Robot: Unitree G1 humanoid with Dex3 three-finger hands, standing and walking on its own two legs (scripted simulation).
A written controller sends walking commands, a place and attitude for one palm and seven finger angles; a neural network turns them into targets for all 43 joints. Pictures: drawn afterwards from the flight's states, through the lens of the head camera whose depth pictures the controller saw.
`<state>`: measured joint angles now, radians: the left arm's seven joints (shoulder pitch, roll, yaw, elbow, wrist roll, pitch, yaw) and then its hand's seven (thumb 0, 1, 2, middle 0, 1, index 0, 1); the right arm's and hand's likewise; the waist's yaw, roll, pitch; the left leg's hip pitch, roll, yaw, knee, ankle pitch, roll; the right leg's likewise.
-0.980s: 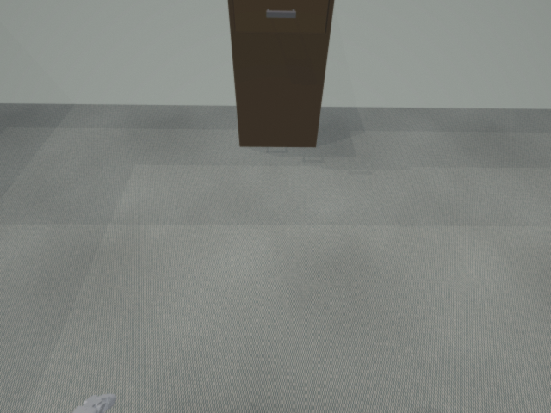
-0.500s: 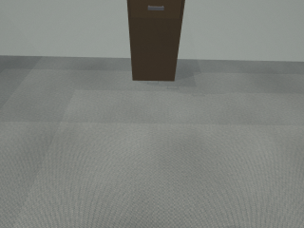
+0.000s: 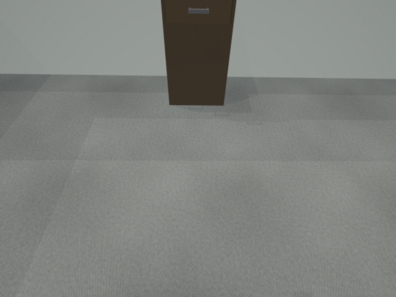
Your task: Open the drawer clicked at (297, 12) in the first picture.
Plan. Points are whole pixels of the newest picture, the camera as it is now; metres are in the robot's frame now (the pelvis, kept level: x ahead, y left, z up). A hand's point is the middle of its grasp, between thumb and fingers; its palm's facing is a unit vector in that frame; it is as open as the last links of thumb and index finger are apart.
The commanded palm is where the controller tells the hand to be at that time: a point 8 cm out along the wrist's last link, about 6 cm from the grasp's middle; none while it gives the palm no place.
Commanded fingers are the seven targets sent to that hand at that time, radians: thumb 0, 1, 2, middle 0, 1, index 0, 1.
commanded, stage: look at it before walking up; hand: left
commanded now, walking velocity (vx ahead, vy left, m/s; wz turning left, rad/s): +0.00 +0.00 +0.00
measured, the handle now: (198, 10) +1.69 +0.08 -0.02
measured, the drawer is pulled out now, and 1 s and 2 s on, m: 0.00 0.00 0.00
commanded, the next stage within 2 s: walk to a spot facing it in 0.46 s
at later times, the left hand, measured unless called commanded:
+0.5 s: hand out of the picture +0.08 +0.25 -0.16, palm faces -0.04 -0.94 -0.33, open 7.4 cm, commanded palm none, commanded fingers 0.00 0.90 0.90 -0.20 -0.30 -0.20 -0.30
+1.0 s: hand out of the picture +0.04 +0.17 -0.18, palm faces +0.02 -0.99 -0.17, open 7.4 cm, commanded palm none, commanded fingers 0.00 0.90 0.90 -0.20 -0.30 -0.20 -0.30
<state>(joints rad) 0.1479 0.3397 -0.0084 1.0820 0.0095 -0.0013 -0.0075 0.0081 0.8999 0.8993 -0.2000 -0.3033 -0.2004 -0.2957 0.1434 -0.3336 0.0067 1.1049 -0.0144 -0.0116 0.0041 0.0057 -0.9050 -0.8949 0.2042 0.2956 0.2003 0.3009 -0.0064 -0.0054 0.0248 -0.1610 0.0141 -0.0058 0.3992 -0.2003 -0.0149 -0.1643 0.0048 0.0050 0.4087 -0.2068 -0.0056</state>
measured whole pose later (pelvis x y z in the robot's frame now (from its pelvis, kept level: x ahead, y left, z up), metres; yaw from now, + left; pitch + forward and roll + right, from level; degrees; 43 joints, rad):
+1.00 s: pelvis +0.10 -0.01 -0.01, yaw -4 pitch +0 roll -1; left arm 0.45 0.16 0.02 1.10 0.03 -0.05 0.00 0.01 0.90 0.90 -0.20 -0.30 -0.20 -0.30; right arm 0.31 -0.20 -0.01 1.13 -0.02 0.00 0.01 0.01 -0.91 -0.90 0.20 0.30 0.20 0.30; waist 0.04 -0.01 0.01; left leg -0.36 0.05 0.07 0.96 -0.52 0.00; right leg -0.11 0.05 0.06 0.50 -0.40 -0.04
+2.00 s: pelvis +0.52 -0.07 -0.01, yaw -15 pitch +0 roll -2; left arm 0.34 0.18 0.05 1.09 0.03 -0.06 0.00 0.00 0.92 0.90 -0.20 -0.30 -0.20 -0.30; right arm 0.20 -0.17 -0.06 1.03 -0.03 -0.03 0.02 0.01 -0.93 -0.90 0.20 0.29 0.19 0.30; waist 0.01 0.00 0.01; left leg -0.50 0.15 0.09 0.77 -0.22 -0.02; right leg -0.10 0.03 -0.16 0.38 -0.27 -0.04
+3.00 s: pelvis +0.89 -0.21 -0.01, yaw -16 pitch -1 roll -1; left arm 0.21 0.17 0.05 1.04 0.02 -0.03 0.02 0.00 0.93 0.90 -0.20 -0.30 -0.20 -0.30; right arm 0.22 -0.18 -0.05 1.04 -0.02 0.02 0.00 0.01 -0.93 -0.90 0.20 0.29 0.19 0.30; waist -0.01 0.01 0.04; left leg -0.48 0.11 0.11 0.83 -0.30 -0.05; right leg -0.15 -0.03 -0.28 0.47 -0.29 -0.06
